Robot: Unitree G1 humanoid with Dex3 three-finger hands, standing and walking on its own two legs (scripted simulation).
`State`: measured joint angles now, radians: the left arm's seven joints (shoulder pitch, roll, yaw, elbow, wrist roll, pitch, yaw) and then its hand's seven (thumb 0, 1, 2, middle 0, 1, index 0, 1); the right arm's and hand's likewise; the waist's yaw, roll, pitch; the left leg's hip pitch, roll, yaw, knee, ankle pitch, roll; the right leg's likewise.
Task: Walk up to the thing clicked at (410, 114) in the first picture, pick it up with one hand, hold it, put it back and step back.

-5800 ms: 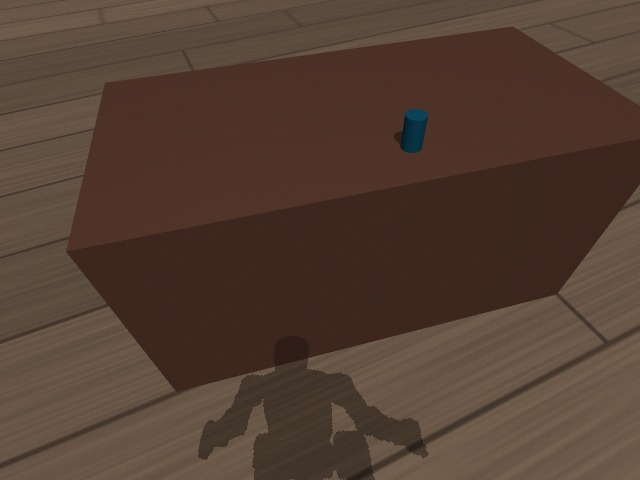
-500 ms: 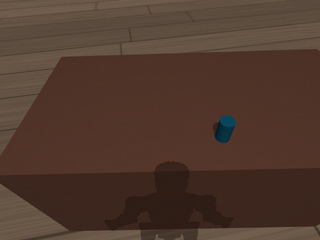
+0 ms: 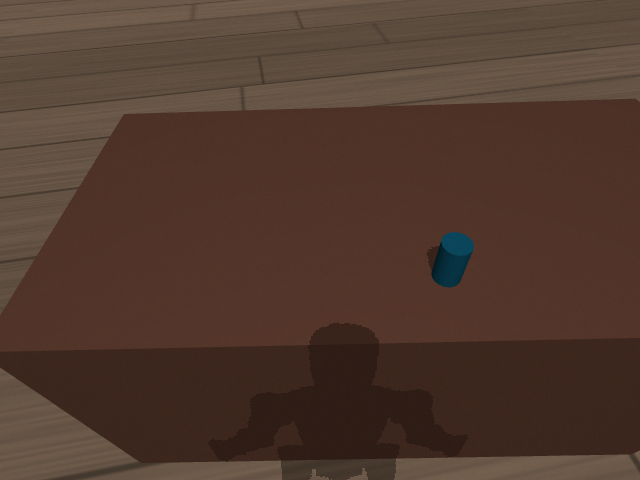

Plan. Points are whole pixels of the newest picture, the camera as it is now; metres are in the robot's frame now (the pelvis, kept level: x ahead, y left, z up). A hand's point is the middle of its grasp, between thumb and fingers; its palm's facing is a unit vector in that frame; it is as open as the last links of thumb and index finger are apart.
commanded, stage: stand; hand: right
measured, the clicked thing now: (451, 260) +0.47 -0.20 -0.04
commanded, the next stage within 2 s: rise first in 0.04 s
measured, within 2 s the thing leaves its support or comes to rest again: neither
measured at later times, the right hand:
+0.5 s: hand (544, 479) +0.17 -0.26 -0.11, palm faces +0.22 +0.92 -0.34, open 14.0 cm
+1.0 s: hand (574, 440) +0.19 -0.26 -0.01, palm faces +0.30 +0.88 -0.36, open 17.6 cm
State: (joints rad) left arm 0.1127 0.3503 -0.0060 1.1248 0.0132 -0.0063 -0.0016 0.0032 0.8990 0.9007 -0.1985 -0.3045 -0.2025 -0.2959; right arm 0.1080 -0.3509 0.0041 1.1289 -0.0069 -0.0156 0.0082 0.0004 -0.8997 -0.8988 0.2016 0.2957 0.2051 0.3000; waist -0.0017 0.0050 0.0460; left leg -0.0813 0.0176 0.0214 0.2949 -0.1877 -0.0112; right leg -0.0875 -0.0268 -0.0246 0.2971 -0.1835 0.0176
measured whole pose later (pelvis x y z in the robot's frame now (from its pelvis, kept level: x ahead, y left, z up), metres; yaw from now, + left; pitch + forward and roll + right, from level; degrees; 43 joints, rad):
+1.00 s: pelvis +0.01 +0.00 -0.01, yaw -1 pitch -1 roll +0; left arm 0.24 0.24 0.09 0.61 -0.02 -0.04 0.07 -0.01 -0.52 0.05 -0.05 -0.06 -0.06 -0.05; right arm 0.37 -0.29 -0.20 0.18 0.05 -0.08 -0.06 -0.02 0.57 -0.04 0.05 0.05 0.06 0.06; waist -0.03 -0.03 0.02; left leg -0.11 0.02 0.04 0.40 -0.26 -0.01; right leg -0.12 -0.02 -0.01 0.39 -0.24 0.02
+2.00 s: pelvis -0.01 +0.00 -0.01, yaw -1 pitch -2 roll +0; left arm 0.21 0.21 0.15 0.68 0.01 -0.09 0.04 -0.01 -0.53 0.05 -0.06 -0.07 -0.06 -0.06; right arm 0.44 -0.29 -0.32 -0.05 0.05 -0.28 -0.01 -0.02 0.53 -0.05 0.05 0.05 0.06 0.06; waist -0.04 -0.03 0.03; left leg -0.13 0.03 0.04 0.42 -0.25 -0.01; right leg -0.14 -0.02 0.00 0.40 -0.23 0.02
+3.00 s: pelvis -0.01 -0.01 -0.02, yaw -1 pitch +7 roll +2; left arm 0.21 0.25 -0.03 0.67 -0.01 -0.21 0.16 -0.01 -0.53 0.05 -0.06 -0.07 -0.07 -0.05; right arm -0.46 -0.69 -0.56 0.94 0.29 -0.20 0.58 -0.02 0.53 -0.06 0.04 0.05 0.05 0.06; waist 0.05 0.02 -0.06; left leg -0.39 0.01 0.04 0.54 -0.28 -0.02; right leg -0.44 -0.04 0.00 0.61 -0.30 0.01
